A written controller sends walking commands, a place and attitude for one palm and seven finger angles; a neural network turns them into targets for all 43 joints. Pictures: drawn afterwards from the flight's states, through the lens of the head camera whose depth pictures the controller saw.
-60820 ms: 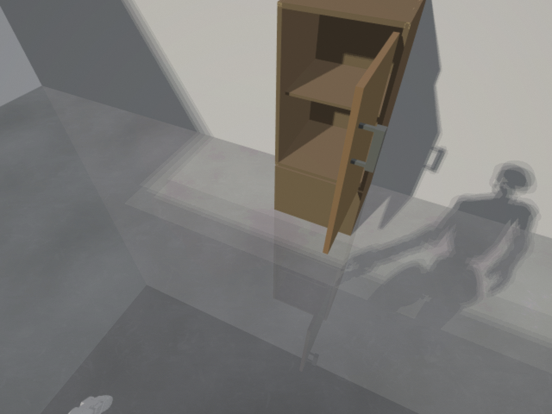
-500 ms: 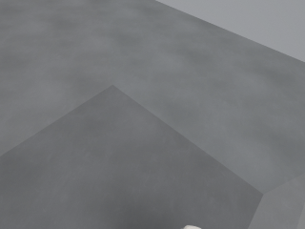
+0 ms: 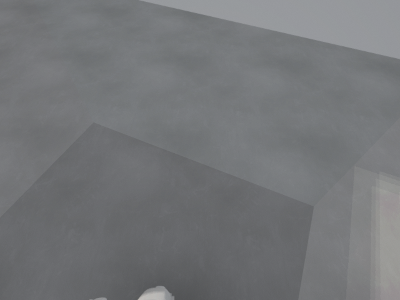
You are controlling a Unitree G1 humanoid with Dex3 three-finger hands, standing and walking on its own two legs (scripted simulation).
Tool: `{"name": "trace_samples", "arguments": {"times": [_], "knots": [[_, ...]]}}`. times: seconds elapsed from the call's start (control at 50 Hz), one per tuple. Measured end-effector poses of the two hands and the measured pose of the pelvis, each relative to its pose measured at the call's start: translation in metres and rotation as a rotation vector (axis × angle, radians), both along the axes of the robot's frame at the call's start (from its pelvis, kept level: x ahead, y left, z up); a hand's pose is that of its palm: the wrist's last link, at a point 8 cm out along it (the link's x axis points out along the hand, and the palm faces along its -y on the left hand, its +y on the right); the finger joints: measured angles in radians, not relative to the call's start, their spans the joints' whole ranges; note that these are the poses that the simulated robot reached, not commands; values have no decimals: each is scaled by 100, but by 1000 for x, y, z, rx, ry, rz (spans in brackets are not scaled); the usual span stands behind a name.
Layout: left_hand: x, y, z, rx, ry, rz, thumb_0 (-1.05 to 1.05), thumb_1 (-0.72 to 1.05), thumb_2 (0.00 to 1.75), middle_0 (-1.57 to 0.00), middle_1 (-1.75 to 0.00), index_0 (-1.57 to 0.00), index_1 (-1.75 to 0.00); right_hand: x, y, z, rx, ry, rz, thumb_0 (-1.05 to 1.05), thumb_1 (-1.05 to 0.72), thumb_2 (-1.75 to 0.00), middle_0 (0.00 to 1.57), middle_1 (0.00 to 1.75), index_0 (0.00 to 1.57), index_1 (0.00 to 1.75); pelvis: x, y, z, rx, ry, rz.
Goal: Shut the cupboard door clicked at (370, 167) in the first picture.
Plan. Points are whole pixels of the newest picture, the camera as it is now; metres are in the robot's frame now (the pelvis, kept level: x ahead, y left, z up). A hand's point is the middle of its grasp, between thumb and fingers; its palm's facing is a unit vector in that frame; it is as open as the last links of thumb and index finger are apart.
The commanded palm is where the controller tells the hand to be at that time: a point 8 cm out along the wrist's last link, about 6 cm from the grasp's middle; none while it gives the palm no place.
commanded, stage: turn to face it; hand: left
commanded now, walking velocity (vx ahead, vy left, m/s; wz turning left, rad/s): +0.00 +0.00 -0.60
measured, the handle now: out of the picture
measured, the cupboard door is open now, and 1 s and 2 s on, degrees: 23 23 23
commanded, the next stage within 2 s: none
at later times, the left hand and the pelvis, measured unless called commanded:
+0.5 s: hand (134, 279) +0.18 +0.16 -0.15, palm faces -0.29 -0.91 -0.30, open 7.4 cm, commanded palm none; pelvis +0.01 -0.01 -0.01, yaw -18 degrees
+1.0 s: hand (149, 257) +0.23 +0.14 -0.18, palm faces -0.51 -0.83 -0.21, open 7.4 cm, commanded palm none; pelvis +0.05 +0.00 +0.00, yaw -35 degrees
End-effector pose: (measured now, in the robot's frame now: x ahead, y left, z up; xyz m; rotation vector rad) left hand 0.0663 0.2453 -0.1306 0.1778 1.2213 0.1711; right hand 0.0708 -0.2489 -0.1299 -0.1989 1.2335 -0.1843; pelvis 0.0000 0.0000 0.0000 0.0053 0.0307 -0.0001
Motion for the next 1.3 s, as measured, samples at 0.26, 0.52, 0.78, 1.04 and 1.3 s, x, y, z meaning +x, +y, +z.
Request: {"name": "trace_samples", "arguments": {"times": [0.26,0.52,0.78,1.04,1.3], "knots": [[57,29,-4,-7,21,-146,1,91,90,-20,-30,-20,-30,-9,18,15,-43,-67,-80,1,-90,-90,21,30,21,30,7,22,2,-37,-5,-167],[117,-40,13,65,-70,-367,1,91,90,-20,-30,-20,-30,-86,-42,-22,-10,41,-315,1,-90,-90,21,30,21,30,9,-15,-11,-7,-7,-320],[119,-62,1,19,43,-448,1,91,90,-20,-30,-20,-30,-56,-49,9,-42,-62,-401,1,-91,-90,20,30,20,30,30,-19,1,3,6,-458],[198,-64,-8,2,39,-605,1,91,90,-20,-30,-20,-30,-71,-8,23,-85,-80,-521,1,-90,-90,21,30,21,30,55,0,2,-40,3,-637],[247,-174,9,37,-108,-878,1,91,90,-20,-30,-19,-30,-193,-1,-22,13,49,-812,1,-90,-90,21,30,21,30,40,-36,-16,-10,-1,-817]]}}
